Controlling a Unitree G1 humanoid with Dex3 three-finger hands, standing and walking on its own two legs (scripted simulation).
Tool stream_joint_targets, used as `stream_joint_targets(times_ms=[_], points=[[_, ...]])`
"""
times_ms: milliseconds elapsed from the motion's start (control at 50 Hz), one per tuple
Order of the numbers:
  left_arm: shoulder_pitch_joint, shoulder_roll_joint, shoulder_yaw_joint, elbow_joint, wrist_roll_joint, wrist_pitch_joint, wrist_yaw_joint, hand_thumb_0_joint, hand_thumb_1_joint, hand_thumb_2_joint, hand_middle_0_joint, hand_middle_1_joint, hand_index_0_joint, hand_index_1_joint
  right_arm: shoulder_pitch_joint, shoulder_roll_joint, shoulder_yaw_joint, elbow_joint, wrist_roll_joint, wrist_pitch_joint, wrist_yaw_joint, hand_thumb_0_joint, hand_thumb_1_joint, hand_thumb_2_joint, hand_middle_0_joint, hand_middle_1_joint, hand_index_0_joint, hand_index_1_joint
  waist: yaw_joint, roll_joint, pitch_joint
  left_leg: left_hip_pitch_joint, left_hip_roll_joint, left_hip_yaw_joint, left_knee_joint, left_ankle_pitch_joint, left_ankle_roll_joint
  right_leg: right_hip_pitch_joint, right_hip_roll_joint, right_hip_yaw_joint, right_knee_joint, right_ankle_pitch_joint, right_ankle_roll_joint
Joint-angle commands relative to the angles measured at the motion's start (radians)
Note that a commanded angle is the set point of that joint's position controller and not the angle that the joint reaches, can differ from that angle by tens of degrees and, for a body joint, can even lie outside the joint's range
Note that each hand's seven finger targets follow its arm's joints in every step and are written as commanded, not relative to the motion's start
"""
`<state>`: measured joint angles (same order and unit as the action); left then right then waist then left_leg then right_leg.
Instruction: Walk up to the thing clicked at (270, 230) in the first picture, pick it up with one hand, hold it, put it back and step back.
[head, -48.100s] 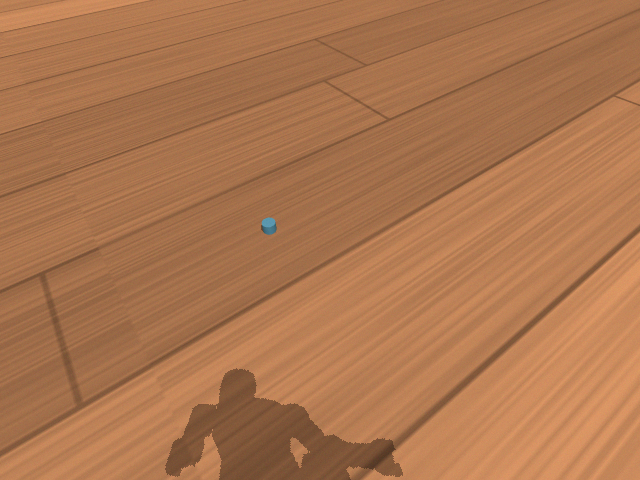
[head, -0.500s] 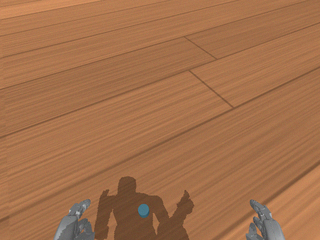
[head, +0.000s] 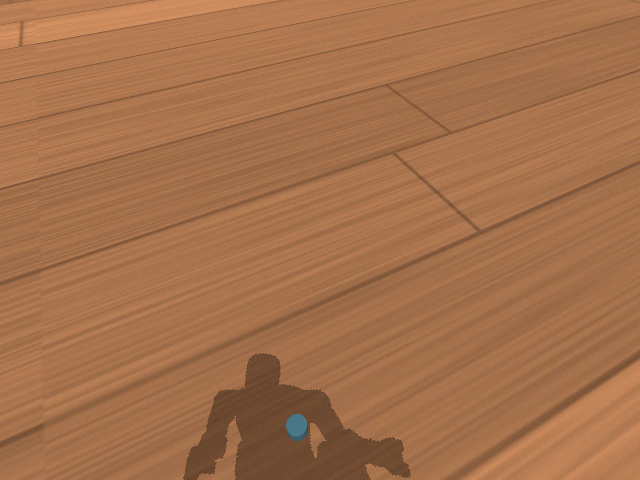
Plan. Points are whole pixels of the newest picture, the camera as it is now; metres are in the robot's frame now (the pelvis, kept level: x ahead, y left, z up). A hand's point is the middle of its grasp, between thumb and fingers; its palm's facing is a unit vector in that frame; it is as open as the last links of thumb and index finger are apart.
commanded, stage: stand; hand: left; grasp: from above
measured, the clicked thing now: (297, 427) +0.41 +0.11 -0.74
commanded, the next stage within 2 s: step back in 1.98 s
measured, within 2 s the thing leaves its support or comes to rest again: neither
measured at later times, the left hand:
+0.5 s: hand out of the picture +0.05 +0.24 -0.15, palm faces +0.03 -0.94 -0.34, open 7.4 cm
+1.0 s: hand out of the picture +0.07 +0.23 -0.15, palm faces +0.01 -0.94 -0.34, open 7.4 cm
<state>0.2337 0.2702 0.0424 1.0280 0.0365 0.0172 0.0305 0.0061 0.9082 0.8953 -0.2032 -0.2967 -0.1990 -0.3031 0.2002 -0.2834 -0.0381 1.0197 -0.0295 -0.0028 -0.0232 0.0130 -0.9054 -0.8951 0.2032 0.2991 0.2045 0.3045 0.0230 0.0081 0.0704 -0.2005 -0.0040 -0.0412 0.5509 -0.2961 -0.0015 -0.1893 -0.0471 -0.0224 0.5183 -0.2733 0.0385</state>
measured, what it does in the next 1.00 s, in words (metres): stands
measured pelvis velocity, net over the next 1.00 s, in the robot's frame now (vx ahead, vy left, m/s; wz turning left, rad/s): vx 0.00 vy -0.01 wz -0.01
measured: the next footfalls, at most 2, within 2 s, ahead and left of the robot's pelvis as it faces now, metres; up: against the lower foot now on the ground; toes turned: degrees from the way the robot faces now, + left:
none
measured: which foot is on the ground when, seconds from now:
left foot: down 0.00-1.00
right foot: down 0.00-1.00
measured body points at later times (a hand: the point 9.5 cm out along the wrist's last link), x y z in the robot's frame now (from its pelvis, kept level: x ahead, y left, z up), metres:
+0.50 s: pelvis +0.00 -0.01 +0.01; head +0.00 -0.01 +0.46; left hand +0.05 +0.29 -0.13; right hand +0.06 -0.29 -0.13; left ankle +0.00 +0.12 -0.73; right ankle +0.01 -0.15 -0.73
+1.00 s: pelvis +0.00 -0.01 +0.01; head +0.01 -0.02 +0.46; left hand +0.07 +0.28 -0.12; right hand +0.07 -0.30 -0.13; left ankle +0.00 +0.12 -0.73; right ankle +0.01 -0.15 -0.73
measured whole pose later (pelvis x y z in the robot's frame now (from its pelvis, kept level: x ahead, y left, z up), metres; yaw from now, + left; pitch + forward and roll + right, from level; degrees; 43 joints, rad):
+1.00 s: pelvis +0.00 -0.01 +0.01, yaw +0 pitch -4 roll +0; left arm 0.11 0.31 0.04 1.16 0.02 0.00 0.01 0.00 0.91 0.90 -0.20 -0.30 -0.20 -0.30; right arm 0.12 -0.33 -0.01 1.13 -0.01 -0.01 -0.01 0.01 -0.91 -0.89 0.20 0.30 0.20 0.30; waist 0.01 0.02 0.07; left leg -0.09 0.01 -0.04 0.35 -0.20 -0.02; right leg -0.09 -0.03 -0.02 0.34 -0.19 0.03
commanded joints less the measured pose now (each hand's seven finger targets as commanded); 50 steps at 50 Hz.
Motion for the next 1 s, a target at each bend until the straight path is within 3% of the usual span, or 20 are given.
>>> stream_joint_targets(times_ms=[0,100,180,260,460,700,840,920,980], points=[[-0.057,0.18,0.037,-0.027,-0.005,-0.026,0.018,0.0,0.899,0.9,-0.2,-0.3,-0.2,-0.3,-0.04,-0.183,-0.038,-0.041,0.0,-0.022,-0.019,0.0,-0.9,-0.9,0.2,0.3,0.2,0.3,-0.008,0.008,-0.053,0.022,0.086,-0.08,-0.165,0.206,0.034,0.055,-0.054,0.06,-0.131,0.157,-0.048],[-0.06,0.177,0.03,0.026,-0.003,-0.021,0.014,0.0,0.899,0.9,-0.2,-0.3,-0.2,-0.3,-0.057,-0.196,-0.033,-0.009,0.003,-0.018,-0.02,0.0,-0.9,-0.9,0.2,0.3,0.2,0.3,-0.005,0.023,-0.013,0.011,0.094,-0.098,-0.233,0.101,0.029,0.07,-0.051,0.054,-0.164,0.109,-0.041],[-0.075,0.186,0.029,0.048,-0.003,-0.028,0.013,0.0,0.899,0.9,-0.2,-0.3,-0.2,-0.3,-0.068,-0.192,-0.031,0.007,0.003,-0.019,-0.013,0.0,-0.9,-0.9,0.2,0.3,0.2,0.3,-0.004,-0.007,-0.015,0.032,0.093,-0.089,-0.238,0.133,0.026,0.077,-0.062,0.061,-0.191,0.111,-0.041],[-0.087,0.199,0.03,0.059,-0.005,-0.028,0.009,0.0,0.899,0.9,-0.2,-0.3,-0.2,-0.3,-0.077,-0.201,-0.031,0.017,0.004,-0.018,-0.011,0.0,-0.9,-0.9,0.2,0.3,0.2,0.3,-0.008,-0.004,-0.009,0.034,0.094,-0.087,-0.253,0.103,0.024,0.073,-0.064,0.066,-0.213,0.092,-0.043],[-0.122,0.221,0.03,0.069,-0.011,-0.035,0.005,0.0,0.899,0.9,-0.2,-0.3,-0.2,-0.3,-0.095,-0.213,-0.024,0.035,0.007,-0.02,-0.007,0.0,-0.9,-0.9,0.2,0.3,0.2,0.3,-0.011,-0.007,-0.037,0.056,0.103,-0.075,-0.253,0.188,0.024,0.102,-0.075,0.073,-0.228,0.15,-0.044],[-0.135,0.231,0.028,0.081,-0.016,-0.034,-0.001,0.0,0.899,0.9,-0.2,-0.3,-0.2,-0.3,-0.106,-0.225,-0.013,0.049,0.011,-0.022,-0.005,0.0,-0.9,-0.9,0.2,0.3,0.2,0.3,-0.01,-0.009,-0.053,0.071,0.111,-0.071,-0.261,0.22,0.02,0.109,-0.072,0.069,-0.231,0.166,-0.044],[-0.149,0.233,0.029,0.079,-0.019,-0.035,-0.002,0.0,0.899,0.9,-0.2,-0.3,-0.2,-0.3,-0.102,-0.233,-0.009,0.054,0.012,-0.023,-0.005,0.0,-0.9,-0.9,0.2,0.3,0.2,0.3,-0.014,0.001,-0.069,0.075,0.116,-0.064,-0.257,0.266,0.024,0.13,-0.078,0.072,-0.223,0.234,-0.046],[-0.145,0.231,0.027,0.085,-0.019,-0.033,-0.007,0.0,0.899,0.9,-0.2,-0.3,-0.2,-0.3,-0.106,-0.232,-0.004,0.055,0.012,-0.023,-0.003,0.0,-0.9,-0.9,0.2,0.3,0.2,0.3,-0.01,-0.003,-0.043,0.059,0.112,-0.066,-0.271,0.194,0.018,0.112,-0.073,0.071,-0.234,0.169,-0.042],[-0.153,0.237,0.028,0.078,-0.019,-0.038,-0.007,0.0,0.899,0.9,-0.2,-0.3,-0.2,-0.3,-0.109,-0.238,-0.006,0.053,0.012,-0.024,-0.003,0.0,-0.9,-0.9,0.2,0.3,0.2,0.3,-0.013,-0.014,-0.073,0.087,0.12,-0.064,-0.256,0.258,0.023,0.122,-0.079,0.074,-0.229,0.221,-0.045]])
